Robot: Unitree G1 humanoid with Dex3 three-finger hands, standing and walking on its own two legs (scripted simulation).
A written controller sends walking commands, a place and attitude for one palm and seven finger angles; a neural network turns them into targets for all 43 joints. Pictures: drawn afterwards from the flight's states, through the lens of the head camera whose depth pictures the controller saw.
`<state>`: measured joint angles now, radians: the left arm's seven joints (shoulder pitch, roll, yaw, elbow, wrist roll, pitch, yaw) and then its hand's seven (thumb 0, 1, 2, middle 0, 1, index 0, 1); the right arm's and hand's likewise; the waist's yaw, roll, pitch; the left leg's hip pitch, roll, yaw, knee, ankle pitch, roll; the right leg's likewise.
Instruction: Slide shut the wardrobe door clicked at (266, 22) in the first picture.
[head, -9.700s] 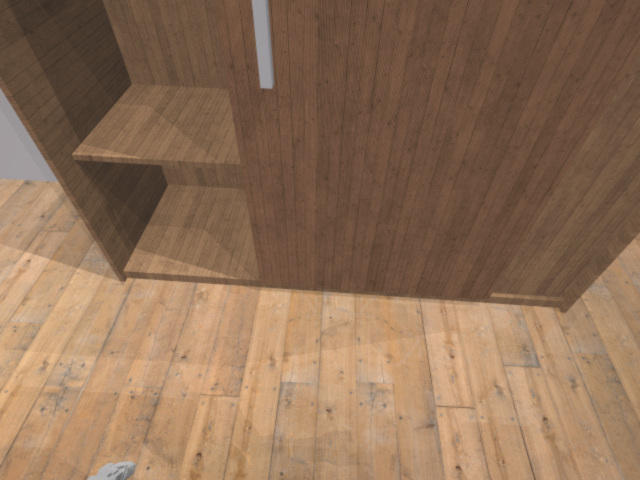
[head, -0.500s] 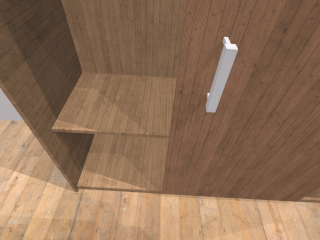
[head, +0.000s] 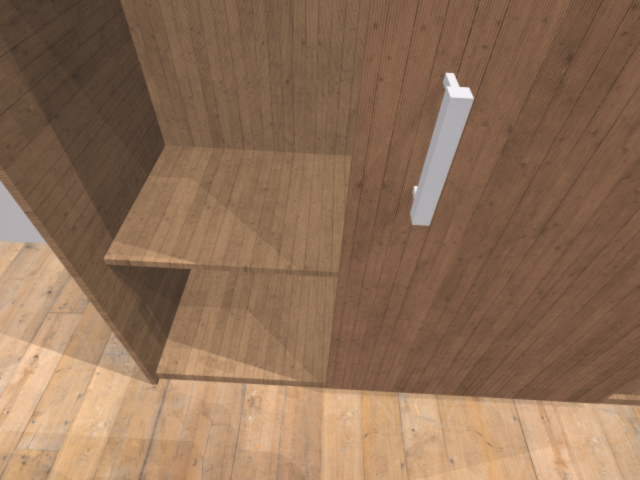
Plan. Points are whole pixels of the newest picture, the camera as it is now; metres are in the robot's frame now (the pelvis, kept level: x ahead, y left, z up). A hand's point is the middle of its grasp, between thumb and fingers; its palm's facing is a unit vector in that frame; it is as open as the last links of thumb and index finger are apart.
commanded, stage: raise the hand with hooked fingers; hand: right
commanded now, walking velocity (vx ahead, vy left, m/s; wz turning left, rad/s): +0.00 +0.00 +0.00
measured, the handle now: (434, 154) +0.48 -0.11 +0.18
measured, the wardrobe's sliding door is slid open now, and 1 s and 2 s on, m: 0.54 0.54 0.54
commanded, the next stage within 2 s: none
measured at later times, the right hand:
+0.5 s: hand (486, 472) +0.16 -0.17 -0.01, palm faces +0.03 +1.00 +0.02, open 8.6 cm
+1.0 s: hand (586, 407) +0.20 -0.25 +0.08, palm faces +0.07 +0.99 -0.09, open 11.7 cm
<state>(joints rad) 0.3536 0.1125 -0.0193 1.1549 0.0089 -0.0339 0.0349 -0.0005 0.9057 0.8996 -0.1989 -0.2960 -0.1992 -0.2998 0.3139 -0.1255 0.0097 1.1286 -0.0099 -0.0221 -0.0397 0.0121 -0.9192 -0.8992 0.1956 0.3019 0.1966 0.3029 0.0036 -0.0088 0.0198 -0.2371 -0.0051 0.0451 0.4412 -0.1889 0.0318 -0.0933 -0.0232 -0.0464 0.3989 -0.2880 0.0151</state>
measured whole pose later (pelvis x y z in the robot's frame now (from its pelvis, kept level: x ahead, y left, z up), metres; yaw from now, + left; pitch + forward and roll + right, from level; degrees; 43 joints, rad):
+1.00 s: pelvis -0.01 -0.03 -0.02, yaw -3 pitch +3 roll +2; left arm 0.31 0.25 -0.03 0.63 -0.06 -0.30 0.06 0.01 0.90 0.90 -0.20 -0.30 -0.20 -0.30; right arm 0.37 -0.30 -0.29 -0.16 0.32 -0.17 0.30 0.01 -0.01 -0.52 0.26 0.88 0.26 0.88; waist 0.00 -0.04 -0.07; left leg -0.43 0.03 0.08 0.68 -0.30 0.00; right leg -0.35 -0.01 0.00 0.73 -0.44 -0.02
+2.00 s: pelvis +0.00 -0.02 +0.00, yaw -3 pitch -2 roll +1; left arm 0.22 0.29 -0.06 0.64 -0.08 -0.26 0.08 0.01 0.90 0.90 -0.20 -0.30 -0.20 -0.30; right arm -0.10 -0.48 -0.51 0.07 0.35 0.15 0.47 -0.01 0.50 -0.30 0.30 1.20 0.30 1.20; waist -0.04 -0.06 -0.03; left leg -0.22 0.01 0.09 0.45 -0.20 0.01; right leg -0.13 -0.01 0.00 0.48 -0.32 -0.01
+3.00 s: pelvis +0.00 -0.02 +0.00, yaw -3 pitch -1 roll +1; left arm 0.19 0.26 -0.06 0.66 -0.08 -0.20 0.09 0.01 0.90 0.90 -0.20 -0.30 -0.20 -0.30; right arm -0.33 -0.37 -0.33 0.18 0.28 0.19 0.31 -0.01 0.50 -0.30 0.30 1.20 0.30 1.20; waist -0.02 -0.06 -0.03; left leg -0.23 0.03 0.08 0.44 -0.20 0.00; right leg -0.13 0.00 0.00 0.45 -0.31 -0.01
